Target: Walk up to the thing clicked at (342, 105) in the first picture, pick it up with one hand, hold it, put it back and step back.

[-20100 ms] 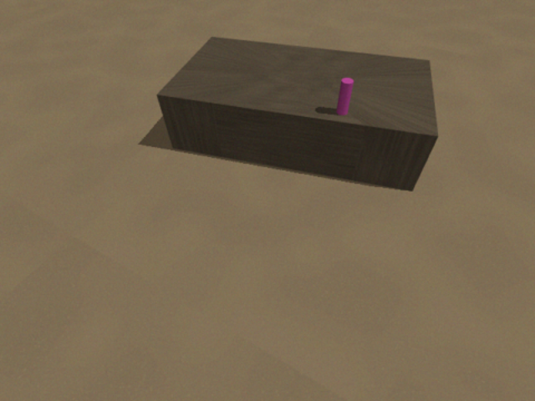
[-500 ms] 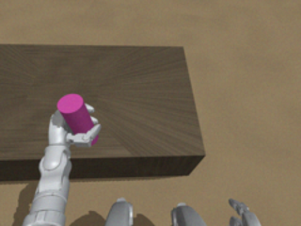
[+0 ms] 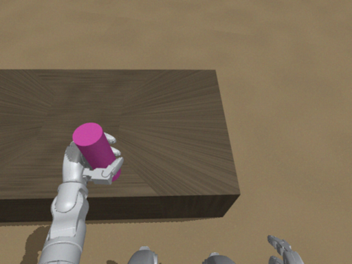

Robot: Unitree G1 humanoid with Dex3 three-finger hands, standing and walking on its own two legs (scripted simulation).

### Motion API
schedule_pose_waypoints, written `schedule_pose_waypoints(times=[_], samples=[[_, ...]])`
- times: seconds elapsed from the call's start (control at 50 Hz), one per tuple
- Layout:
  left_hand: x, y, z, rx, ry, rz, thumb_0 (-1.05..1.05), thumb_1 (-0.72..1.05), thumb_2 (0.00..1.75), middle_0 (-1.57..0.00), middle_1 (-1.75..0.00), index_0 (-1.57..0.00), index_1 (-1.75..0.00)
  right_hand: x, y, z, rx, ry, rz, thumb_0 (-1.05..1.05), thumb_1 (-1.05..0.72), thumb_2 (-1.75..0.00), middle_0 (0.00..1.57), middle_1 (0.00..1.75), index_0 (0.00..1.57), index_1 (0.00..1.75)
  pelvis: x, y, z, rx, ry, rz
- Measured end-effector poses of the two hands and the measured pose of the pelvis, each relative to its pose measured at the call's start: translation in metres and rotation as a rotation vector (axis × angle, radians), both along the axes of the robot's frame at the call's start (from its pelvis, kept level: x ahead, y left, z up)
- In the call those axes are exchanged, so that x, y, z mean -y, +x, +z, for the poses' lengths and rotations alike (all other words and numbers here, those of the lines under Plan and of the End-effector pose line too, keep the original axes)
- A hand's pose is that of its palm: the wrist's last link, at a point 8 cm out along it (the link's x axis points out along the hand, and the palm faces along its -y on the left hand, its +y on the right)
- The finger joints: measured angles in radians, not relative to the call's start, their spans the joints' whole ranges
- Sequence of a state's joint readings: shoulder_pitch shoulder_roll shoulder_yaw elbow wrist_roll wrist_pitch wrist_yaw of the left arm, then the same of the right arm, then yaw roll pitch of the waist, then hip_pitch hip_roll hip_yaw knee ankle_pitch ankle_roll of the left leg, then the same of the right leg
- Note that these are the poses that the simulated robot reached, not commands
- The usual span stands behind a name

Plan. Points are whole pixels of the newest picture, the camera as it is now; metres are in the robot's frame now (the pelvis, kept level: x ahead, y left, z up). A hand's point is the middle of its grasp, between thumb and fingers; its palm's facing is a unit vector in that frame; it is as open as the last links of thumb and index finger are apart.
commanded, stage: lift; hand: left
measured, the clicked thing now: (100, 155) +0.35 +0.18 +0.05
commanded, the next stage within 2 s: hold in 0.20 s
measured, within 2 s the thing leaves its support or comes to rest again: neither
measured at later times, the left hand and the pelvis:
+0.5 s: hand (104, 157) +0.34 +0.17 +0.06, palm faces +0.05 -1.00 +0.00, open 7.6 cm; pelvis +0.01 +0.00 +0.02, yaw +0 degrees
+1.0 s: hand (102, 163) +0.32 +0.16 +0.07, palm faces +0.05 -1.00 +0.00, open 7.6 cm; pelvis +0.00 +0.00 +0.02, yaw +1 degrees
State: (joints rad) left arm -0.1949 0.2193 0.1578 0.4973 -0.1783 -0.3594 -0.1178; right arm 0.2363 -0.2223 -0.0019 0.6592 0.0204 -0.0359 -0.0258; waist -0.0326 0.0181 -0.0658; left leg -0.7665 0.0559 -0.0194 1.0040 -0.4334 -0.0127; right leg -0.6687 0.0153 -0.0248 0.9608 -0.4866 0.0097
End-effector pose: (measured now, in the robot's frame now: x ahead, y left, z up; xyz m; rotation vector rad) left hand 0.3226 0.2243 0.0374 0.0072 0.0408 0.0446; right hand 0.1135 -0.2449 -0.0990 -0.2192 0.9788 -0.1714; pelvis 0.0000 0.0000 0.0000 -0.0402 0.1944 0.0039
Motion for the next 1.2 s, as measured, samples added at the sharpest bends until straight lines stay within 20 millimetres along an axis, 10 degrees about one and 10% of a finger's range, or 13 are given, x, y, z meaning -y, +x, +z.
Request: schedule_pose_waypoints(times=[1.2], samples=[[0.007,-0.024,0.039,0.032,-0.008,-0.002,0.00,-0.12,1.14,-0.84,-1.12,-0.87,-1.12,0.000,0.014,0.030,0.089,0.017,0.022,0.01,-0.90,-0.90,0.20,0.30,0.20,0.30,0.004,-0.003,0.024,0.110,0.017,0.007]])
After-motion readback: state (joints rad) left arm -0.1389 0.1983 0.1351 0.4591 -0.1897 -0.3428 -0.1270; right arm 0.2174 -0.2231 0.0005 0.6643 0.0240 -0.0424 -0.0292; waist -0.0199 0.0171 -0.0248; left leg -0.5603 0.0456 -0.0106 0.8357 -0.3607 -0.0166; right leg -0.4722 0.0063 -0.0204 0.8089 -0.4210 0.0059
